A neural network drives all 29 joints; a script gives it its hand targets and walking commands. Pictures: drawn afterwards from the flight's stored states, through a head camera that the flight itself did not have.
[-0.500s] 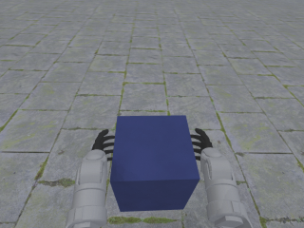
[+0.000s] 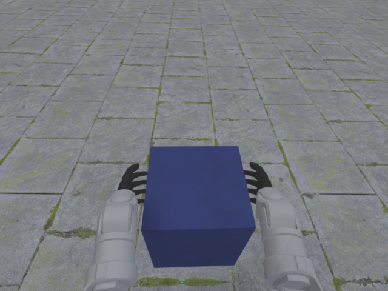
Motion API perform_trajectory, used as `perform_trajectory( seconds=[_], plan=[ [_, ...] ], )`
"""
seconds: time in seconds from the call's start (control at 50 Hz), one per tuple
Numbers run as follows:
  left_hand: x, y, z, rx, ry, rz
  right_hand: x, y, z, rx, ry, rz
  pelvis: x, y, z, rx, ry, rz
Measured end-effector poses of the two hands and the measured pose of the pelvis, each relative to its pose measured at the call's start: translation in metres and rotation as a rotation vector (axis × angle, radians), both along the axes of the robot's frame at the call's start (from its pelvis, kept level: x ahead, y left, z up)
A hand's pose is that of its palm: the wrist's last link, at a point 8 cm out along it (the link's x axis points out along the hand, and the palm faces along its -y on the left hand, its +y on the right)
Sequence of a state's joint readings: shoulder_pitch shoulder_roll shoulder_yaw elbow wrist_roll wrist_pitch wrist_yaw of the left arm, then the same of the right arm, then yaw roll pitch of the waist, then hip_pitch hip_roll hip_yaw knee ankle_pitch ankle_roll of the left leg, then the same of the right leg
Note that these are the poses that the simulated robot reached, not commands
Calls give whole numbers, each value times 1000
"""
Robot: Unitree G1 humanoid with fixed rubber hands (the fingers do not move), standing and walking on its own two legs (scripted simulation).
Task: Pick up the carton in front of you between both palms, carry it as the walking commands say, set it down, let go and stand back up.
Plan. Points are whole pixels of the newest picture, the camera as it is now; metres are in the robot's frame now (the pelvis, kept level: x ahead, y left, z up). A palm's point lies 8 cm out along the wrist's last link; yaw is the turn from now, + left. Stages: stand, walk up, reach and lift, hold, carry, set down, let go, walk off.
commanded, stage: set down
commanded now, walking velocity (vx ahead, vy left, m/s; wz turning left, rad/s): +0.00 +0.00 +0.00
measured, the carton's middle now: (194, 209) +0.31 +0.00 -0.05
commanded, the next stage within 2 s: none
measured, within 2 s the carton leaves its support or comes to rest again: neither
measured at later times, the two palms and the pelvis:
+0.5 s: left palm (133, 219) +0.33 +0.17 -0.14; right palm (236, 211) +0.35 -0.12 -0.14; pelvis -0.04 -0.01 -0.06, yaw +0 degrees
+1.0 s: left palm (136, 226) +0.38 +0.19 -0.28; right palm (222, 214) +0.42 -0.11 -0.27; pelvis -0.07 +0.00 -0.19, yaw -1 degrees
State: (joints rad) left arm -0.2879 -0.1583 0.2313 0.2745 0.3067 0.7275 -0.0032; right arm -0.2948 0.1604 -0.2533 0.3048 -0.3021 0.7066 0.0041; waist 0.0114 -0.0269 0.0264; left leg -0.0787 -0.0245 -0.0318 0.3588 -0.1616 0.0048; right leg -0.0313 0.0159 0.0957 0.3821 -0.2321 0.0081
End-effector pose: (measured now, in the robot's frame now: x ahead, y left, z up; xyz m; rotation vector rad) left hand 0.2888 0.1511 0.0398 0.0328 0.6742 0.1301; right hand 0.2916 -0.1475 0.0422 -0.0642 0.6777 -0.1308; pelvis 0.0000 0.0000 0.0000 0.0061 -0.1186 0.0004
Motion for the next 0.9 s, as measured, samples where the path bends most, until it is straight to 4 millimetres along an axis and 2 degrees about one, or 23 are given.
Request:
perform_trajectory(
  seconds=[0.1, 0.2, 0.28, 0.38, 0.46, 0.54, 0.76, 0.9],
  plan=[
    [11, 0, -12, -7, 25, 34, 15, 2, -12, 5, 26, 0, -1, -5, -3, 1, 22, 1],
    [25, 5, -37, -10, 39, 60, 32, 8, -35, 6, 40, 7, -7, -10, -10, -1, 91, 7],
    [33, 11, -68, 4, 39, 66, 44, 14, -67, -4, 39, 31, -15, -13, -17, -4, 188, 15],
    [37, 16, -121, 8, 34, 74, 52, 19, -120, -5, 35, 45, -27, -15, -32, -11, 337, 19],
    [41, 19, -164, -6, 24, 89, 57, 21, -164, 10, 25, 42, -35, -14, -49, -16, 469, 13],
    [48, 22, -195, -22, -4, 108, 66, 24, -196, 36, -1, 34, -41, -12, -72, -19, 588, 7],
    [73, 30, -241, -52, -19, 157, 100, 33, -241, 60, -12, 45, -55, -6, -129, -20, 760, 0],
    [81, 35, -282, -40, 8, 169, 115, 38, -282, 42, 13, 77, -62, -3, -164, -23, 840, -2]
  ],
)
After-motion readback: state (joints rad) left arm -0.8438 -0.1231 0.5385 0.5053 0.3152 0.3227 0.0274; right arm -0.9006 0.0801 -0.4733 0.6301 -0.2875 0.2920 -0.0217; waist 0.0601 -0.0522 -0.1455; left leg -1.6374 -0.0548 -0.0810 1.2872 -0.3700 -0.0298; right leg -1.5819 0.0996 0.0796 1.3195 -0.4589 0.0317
